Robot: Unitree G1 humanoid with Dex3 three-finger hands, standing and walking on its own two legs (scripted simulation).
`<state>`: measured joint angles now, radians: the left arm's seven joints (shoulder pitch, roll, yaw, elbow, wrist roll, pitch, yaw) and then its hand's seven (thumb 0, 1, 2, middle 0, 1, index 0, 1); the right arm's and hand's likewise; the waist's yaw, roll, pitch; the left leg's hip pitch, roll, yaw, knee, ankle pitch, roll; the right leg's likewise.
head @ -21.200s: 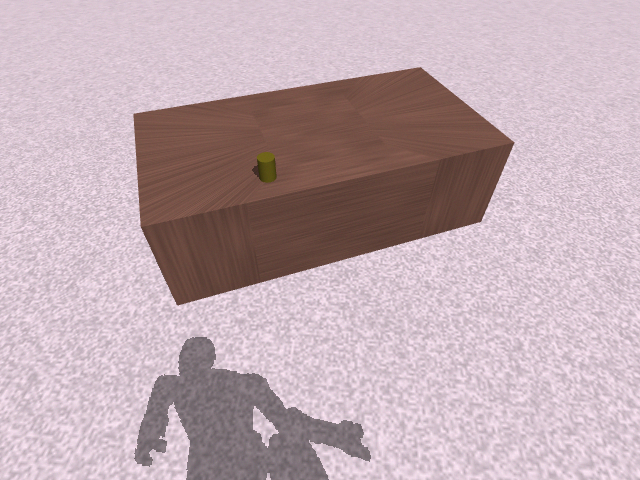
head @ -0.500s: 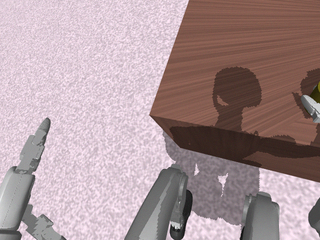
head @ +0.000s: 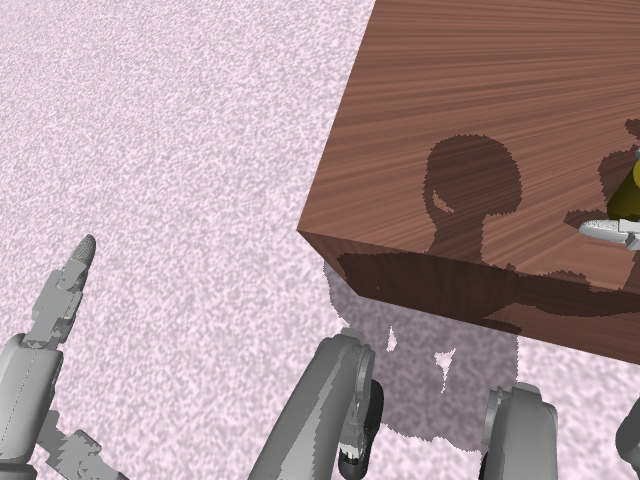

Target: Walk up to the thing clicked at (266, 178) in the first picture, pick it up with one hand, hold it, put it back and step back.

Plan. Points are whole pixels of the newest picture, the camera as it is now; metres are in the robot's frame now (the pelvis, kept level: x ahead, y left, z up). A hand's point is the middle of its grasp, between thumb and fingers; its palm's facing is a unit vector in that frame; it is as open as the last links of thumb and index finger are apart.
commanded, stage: withdraw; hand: right
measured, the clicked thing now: out of the picture +0.51 -0.21 -0.06
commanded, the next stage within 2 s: rise in 0.44 s
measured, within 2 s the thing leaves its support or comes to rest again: neither
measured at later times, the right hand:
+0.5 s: hand out of the picture +0.51 -0.26 +0.05, palm faces +0.26 +0.97 -0.04, open 17.3 cm
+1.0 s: hand out of the picture +0.46 -0.33 +0.15, palm faces +0.36 +0.88 -0.32, open 17.1 cm
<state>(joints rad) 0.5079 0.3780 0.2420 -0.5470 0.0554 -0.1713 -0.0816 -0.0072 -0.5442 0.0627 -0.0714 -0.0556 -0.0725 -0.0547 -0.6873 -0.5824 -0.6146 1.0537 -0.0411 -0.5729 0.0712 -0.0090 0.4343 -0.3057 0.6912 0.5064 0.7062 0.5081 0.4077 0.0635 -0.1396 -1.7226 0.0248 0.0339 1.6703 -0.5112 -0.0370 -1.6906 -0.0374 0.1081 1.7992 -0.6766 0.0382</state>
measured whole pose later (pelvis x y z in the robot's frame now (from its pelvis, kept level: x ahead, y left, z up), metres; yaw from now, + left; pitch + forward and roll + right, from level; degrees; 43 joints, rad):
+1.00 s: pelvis +0.05 -0.01 +0.17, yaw -2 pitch +18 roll +3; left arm 0.41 0.24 -0.08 -0.03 0.01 0.06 0.00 0.00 0.13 0.46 -0.12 -0.17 -0.12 -0.17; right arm -0.62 -0.60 -0.40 1.12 -0.08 -0.11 -0.04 -0.01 0.47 -0.08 0.06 0.06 0.06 0.06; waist 0.14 0.01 -0.13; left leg -0.95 0.02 0.03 1.02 -0.38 -0.04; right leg -0.93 -0.06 0.06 1.13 -0.52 0.02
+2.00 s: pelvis +0.06 +0.01 +0.20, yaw -4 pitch +6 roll +1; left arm 0.27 0.21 -0.02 0.49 -0.02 -0.08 0.14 0.01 0.90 0.90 -0.20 -0.30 -0.20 -0.30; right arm 0.45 -0.19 0.00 0.04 0.01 0.19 -0.15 -0.01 0.56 -0.03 0.05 0.04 0.06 0.04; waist 0.02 -0.02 -0.08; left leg -0.61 0.03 0.04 0.89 -0.38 -0.02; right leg -0.56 -0.05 0.05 0.94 -0.48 0.04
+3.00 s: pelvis +0.06 +0.00 +0.20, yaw -3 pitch +6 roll +2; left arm 0.26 0.21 -0.02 0.52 -0.01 -0.14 0.15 0.01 0.90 0.90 -0.20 -0.30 -0.21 -0.30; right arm 0.45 -0.20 0.00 0.00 0.01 0.26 -0.15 -0.01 0.55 -0.04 0.05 0.05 0.06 0.05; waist 0.01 -0.02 -0.08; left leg -0.60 0.04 0.03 0.88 -0.38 -0.04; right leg -0.56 -0.04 0.05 0.95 -0.49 0.03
